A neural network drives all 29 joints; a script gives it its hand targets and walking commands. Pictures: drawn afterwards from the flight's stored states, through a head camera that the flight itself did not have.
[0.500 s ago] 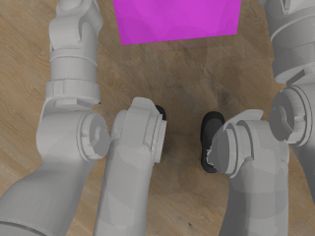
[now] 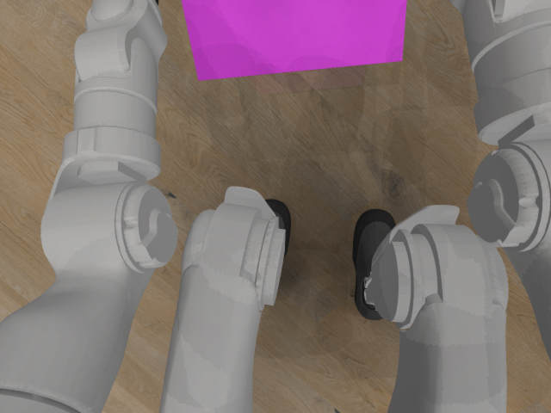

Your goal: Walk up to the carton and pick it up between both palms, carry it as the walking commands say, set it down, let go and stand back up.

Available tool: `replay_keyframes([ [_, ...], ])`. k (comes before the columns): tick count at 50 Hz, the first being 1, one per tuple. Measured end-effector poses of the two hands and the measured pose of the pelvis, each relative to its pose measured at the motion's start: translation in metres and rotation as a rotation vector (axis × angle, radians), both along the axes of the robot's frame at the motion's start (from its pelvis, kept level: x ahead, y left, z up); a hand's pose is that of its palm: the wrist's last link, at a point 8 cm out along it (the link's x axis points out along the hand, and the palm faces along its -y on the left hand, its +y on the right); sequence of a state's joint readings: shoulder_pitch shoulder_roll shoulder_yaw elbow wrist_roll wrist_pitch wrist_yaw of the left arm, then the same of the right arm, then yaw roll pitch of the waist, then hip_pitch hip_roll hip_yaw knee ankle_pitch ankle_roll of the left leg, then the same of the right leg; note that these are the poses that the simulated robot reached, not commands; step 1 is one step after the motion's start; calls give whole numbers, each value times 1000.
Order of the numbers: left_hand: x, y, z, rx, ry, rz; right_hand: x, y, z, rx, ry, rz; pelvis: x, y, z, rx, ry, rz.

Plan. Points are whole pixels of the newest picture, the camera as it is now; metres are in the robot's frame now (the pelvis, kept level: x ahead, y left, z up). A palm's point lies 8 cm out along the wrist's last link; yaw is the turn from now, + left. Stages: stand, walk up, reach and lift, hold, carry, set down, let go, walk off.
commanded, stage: set down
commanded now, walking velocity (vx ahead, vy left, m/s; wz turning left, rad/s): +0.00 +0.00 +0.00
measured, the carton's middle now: out of the picture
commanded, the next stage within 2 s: none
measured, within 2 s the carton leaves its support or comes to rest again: rests again in 1.54 s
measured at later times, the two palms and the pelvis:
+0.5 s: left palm out of the picture +0.54 +0.21 -0.16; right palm out of the picture +0.59 -0.10 -0.16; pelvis +0.01 +0.00 +0.00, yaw +1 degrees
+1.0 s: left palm out of the picture +0.55 +0.22 -0.17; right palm out of the picture +0.60 -0.10 -0.18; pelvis +0.02 +0.00 -0.01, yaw +1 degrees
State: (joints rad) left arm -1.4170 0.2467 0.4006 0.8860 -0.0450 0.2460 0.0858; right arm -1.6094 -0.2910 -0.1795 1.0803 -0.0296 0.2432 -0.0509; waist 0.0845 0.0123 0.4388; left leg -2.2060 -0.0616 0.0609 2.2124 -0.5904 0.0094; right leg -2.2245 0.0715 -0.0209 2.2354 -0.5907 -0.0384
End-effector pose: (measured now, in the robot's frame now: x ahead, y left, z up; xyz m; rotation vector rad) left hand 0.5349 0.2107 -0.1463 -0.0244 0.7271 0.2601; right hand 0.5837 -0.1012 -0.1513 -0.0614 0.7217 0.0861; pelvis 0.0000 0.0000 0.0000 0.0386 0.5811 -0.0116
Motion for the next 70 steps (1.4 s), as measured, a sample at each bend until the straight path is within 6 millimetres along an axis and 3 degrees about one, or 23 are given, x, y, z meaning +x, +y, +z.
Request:
replay_keyframes([
  [49,15,5,-20,-18,-44,-11,13,1,-25,78,-59,-25,21,-1,-6,6,16,10],
  [70,14,5,-24,-19,-47,-12,14,0,-28,65,-66,-11,20,-3,-10,9,-6,6],
])
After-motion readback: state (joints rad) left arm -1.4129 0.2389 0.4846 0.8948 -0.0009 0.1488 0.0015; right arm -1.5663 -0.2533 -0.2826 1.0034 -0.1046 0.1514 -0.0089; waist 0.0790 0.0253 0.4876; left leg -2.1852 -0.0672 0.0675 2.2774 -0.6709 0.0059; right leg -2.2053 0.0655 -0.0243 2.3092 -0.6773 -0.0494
